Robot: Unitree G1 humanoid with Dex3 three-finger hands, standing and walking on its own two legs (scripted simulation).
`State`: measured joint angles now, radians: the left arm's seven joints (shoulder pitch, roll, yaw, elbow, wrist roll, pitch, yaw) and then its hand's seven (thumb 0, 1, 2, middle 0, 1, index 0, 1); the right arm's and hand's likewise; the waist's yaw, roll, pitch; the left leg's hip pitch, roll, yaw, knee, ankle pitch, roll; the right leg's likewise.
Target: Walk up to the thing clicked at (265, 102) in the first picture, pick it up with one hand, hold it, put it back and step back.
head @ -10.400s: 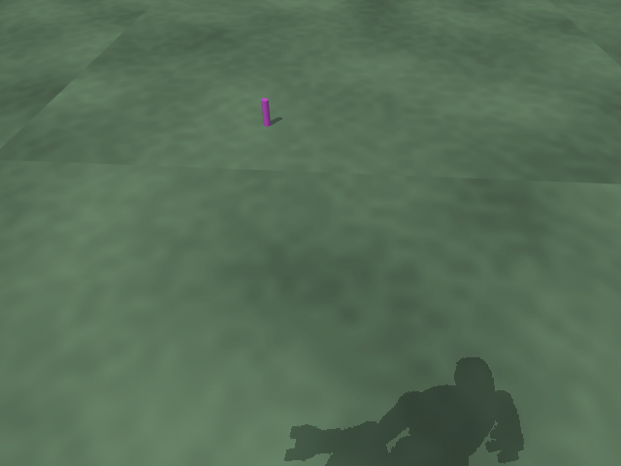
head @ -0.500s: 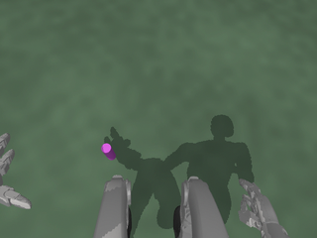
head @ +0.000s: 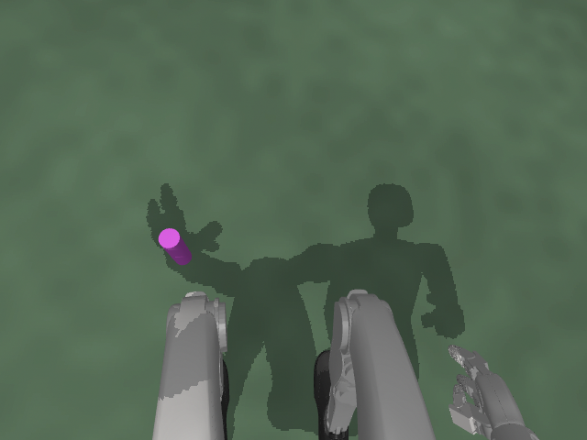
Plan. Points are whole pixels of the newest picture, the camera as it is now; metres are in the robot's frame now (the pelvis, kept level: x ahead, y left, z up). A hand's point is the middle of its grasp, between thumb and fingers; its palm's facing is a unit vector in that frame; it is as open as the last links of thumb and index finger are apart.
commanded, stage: go down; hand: left
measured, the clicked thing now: (176, 248) +0.44 +0.22 -0.38
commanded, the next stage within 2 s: approach in 1.38 s
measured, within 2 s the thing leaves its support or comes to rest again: neither
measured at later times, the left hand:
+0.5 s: hand out of the picture +0.35 +0.41 -0.05, palm faces +0.17 -0.97 -0.15, open 17.3 cm
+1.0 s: hand out of the picture +0.36 +0.41 -0.07, palm faces +0.17 -0.98 -0.13, open 17.4 cm
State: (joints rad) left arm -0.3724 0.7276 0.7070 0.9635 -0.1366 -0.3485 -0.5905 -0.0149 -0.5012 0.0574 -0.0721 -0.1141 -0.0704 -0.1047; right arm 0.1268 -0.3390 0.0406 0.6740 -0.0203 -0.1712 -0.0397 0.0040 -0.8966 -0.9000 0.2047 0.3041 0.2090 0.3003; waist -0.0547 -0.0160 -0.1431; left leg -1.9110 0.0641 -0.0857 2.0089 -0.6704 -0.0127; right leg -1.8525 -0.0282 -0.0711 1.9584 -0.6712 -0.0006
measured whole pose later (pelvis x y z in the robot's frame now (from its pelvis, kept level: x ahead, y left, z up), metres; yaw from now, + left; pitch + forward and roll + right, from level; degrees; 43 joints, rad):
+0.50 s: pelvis -0.01 +0.00 -0.05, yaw -1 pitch +32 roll -6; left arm -0.47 0.80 0.77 0.99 -0.15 -0.35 -0.67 -0.02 -0.49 0.07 -0.05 -0.08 -0.04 -0.08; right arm 0.09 -0.35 0.07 0.67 -0.04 -0.18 -0.04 0.00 -0.91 -0.91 0.21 0.30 0.21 0.30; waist -0.05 -0.02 -0.12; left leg -2.05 0.06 -0.10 2.16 -0.68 -0.01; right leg -1.98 -0.03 -0.07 2.10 -0.68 0.01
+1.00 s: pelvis -0.01 +0.00 -0.07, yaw -1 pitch +31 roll -6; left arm -0.52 0.86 0.80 1.05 -0.17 -0.36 -0.70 -0.02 -0.54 0.08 -0.05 -0.07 -0.04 -0.08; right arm 0.12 -0.36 0.09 0.71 -0.04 -0.17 -0.02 0.00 -0.92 -0.91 0.20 0.30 0.21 0.30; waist -0.06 -0.03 -0.09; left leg -2.12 0.05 -0.11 2.24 -0.68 -0.01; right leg -2.05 -0.03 -0.07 2.18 -0.68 0.01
